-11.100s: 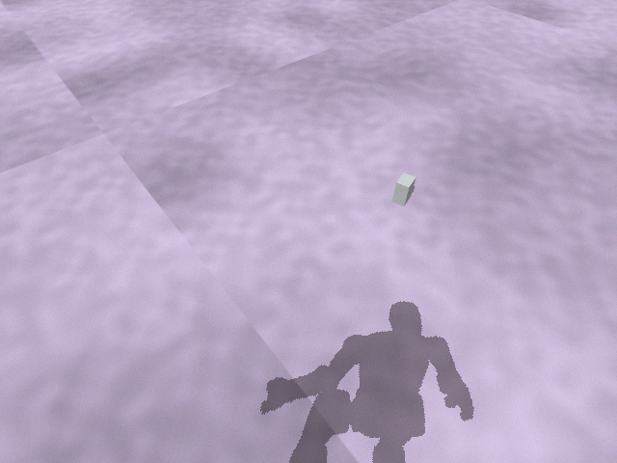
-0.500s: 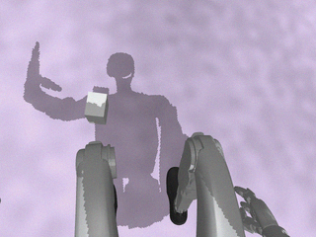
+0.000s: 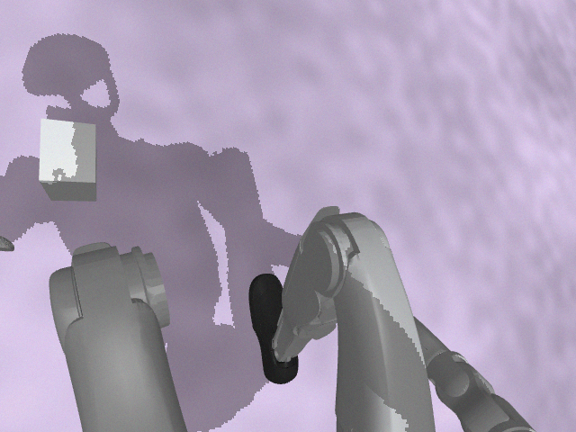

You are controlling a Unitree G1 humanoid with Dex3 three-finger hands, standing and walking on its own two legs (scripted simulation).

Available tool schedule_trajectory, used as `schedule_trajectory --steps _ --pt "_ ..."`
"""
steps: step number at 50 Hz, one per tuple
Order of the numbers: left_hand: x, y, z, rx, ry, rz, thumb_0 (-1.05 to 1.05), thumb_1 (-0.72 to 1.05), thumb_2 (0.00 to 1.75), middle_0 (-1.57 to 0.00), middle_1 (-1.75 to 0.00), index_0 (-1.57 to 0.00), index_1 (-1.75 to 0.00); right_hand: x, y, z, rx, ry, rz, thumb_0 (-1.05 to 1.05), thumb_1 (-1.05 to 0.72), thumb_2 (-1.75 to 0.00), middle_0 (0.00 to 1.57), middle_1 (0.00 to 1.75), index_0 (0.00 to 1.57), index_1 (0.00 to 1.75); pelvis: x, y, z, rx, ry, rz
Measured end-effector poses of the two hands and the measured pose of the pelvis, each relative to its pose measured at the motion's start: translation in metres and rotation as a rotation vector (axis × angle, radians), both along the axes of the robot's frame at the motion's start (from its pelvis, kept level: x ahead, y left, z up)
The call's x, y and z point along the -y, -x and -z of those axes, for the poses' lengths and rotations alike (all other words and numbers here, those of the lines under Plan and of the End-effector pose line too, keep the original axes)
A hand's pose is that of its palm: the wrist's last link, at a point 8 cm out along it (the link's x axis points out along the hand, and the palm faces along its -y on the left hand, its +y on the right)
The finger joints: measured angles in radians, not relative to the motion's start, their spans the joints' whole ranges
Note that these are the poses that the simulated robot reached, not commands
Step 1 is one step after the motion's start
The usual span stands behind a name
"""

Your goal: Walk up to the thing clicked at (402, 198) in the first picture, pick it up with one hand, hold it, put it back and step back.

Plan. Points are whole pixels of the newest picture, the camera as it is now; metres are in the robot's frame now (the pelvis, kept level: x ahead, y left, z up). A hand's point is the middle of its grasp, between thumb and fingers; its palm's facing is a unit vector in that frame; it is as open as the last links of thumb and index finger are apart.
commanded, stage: close in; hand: left
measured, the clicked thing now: (72, 164) +0.46 +0.21 -0.24
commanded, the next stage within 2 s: close in 1.22 s
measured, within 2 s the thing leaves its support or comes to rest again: leaves its support in 1.74 s
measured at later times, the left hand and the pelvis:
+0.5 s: hand (38, 170) +0.44 +0.24 -0.18, palm faces +0.09 -1.00 +0.01, open 17.0 cm; pelvis -0.02 +0.01 -0.01, yaw -3 degrees
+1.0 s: hand (55, 166) +0.45 +0.22 -0.19, palm faces +0.12 -0.99 -0.02, open 17.1 cm; pelvis -0.01 +0.01 -0.01, yaw -4 degrees
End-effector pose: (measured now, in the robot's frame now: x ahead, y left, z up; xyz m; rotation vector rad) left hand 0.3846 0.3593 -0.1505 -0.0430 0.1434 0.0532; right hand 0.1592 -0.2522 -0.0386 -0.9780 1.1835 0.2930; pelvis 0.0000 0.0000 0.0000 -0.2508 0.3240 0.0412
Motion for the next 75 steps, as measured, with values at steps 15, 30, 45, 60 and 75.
schedule_trajectory --steps 15,30,45,60,75 --pt "0.052 -0.019 0.031 0.073 -0.008 -0.036 -0.01 -0.43 0.10 -0.04 -0.09 -0.04 -0.08 -0.013 0.009 -0.014 -0.041 0.102 -0.122 0.00 -0.91 -0.90 0.21 0.30 0.20 0.30 -0.006 0.012 0.011 0.115 0.061 0.025" --pt "0.075 -0.028 0.035 0.068 -0.055 -0.040 -0.01 -0.43 0.13 -0.03 -0.10 -0.03 -0.09 -0.008 0.054 -0.019 -0.155 0.149 -0.076 0.00 -0.92 -0.90 0.21 0.30 0.20 0.30 -0.009 0.016 0.010 0.133 0.084 0.040" --pt "0.082 -0.034 0.041 0.078 -0.071 -0.074 -0.01 -0.44 0.16 -0.02 -0.10 -0.01 -0.11 -0.009 0.043 -0.018 -0.188 0.155 -0.091 -0.01 -0.93 -0.91 0.21 0.30 0.20 0.30 -0.008 0.012 0.008 0.115 0.096 0.044" --pt "0.090 -0.035 0.042 0.090 -0.066 -0.063 -0.01 -0.49 0.18 -0.03 -0.10 0.00 -0.13 -0.011 0.025 -0.021 -0.178 0.161 -0.108 -0.01 -0.93 -0.91 0.21 0.30 0.20 0.29 -0.009 0.010 0.004 0.098 0.104 0.041" --pt "0.090 -0.030 0.041 0.089 -0.069 -0.087 -0.01 -0.32 0.26 -0.12 -0.16 -0.08 -0.19 -0.013 0.031 -0.017 -0.192 0.137 -0.093 -0.01 -0.91 -0.91 0.21 0.30 0.20 0.29 -0.009 0.010 0.004 0.096 0.099 0.041"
